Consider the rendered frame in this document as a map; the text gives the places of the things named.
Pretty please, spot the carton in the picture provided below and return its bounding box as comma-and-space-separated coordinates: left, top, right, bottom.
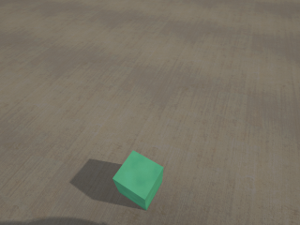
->
112, 150, 164, 210

